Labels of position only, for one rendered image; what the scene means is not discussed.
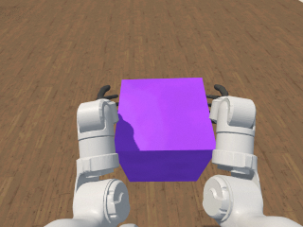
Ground right robot forearm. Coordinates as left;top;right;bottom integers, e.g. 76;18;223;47
209;96;262;196

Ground left robot forearm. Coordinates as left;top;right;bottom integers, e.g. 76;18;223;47
73;98;119;213

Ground robot left hand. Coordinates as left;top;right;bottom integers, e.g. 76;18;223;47
96;85;119;112

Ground robot right hand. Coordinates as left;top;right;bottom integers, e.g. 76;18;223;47
205;84;229;124

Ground left robot upper arm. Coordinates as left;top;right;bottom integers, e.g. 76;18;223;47
45;178;131;227

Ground carton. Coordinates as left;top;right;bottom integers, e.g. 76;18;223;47
115;78;216;182

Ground right robot upper arm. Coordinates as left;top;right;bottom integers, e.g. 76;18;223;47
202;174;303;227

